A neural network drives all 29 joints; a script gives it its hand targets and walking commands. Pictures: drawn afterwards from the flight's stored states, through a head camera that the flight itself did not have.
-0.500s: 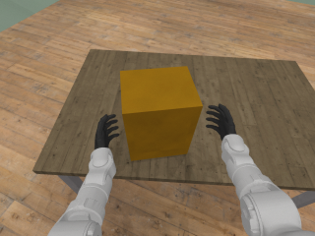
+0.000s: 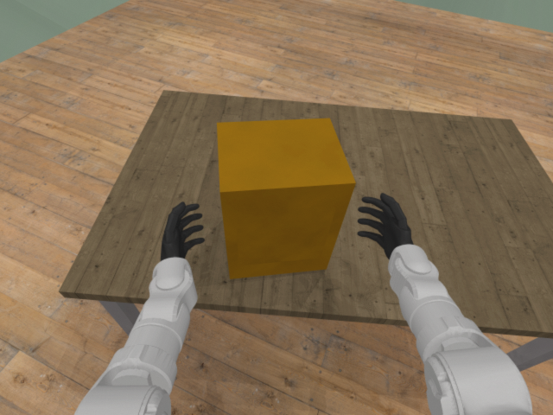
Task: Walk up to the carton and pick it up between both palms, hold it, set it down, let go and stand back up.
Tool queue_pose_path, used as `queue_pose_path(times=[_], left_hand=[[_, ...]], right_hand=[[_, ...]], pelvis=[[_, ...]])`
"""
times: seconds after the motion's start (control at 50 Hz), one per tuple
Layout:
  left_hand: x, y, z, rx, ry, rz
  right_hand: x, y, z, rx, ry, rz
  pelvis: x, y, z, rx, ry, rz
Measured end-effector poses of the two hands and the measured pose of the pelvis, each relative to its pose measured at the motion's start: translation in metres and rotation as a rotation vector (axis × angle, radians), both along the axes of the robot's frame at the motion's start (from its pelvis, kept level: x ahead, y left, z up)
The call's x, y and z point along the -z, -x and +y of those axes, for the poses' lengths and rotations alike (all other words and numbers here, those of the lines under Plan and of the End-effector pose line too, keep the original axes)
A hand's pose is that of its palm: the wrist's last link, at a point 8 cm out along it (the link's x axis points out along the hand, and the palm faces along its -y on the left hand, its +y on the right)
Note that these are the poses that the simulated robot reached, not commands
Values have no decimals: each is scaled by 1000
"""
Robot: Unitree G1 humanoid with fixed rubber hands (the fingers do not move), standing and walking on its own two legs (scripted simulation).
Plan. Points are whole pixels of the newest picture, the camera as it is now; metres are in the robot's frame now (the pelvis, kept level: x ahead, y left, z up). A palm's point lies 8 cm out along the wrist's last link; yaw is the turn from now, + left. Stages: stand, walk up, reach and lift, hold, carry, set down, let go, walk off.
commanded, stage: set down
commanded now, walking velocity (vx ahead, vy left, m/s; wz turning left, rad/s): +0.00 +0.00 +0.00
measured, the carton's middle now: (277, 203) +0.50 +0.05 -0.03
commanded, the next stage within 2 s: none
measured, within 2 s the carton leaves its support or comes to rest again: neither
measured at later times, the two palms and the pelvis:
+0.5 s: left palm (167, 303) +0.27 +0.19 -0.01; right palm (409, 299) +0.31 -0.18 +0.00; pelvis -0.02 +0.00 +0.00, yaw +0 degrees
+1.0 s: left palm (158, 349) +0.21 +0.20 -0.06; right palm (423, 350) +0.25 -0.20 -0.05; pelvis +0.00 +0.00 +0.00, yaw +0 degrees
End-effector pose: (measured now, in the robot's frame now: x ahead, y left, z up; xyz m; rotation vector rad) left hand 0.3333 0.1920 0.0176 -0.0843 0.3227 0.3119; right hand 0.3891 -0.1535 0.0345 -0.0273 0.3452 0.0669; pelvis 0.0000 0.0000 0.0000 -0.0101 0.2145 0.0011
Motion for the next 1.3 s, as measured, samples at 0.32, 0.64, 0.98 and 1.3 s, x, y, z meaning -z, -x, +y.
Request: queue_pose_path(times=[0.32,0.64,0.98,1.3], left_hand=[[33,51,1,3,-12,52],[34,66,-2,5,-3,19],[77,121,4,-47,0,126],[72,118,2,8,9,94]], right_hand=[[42,67,-23,15,3,11],[38,80,-23,-16,7,-5],[80,137,-50,34,46,84],[85,143,-40,0,70,95]], pelvis=[[1,11,0,0,-1,-16],[1,18,-1,0,-1,-26],[-1,0,0,-1,-1,-36],[-2,-6,0,-3,0,-69]])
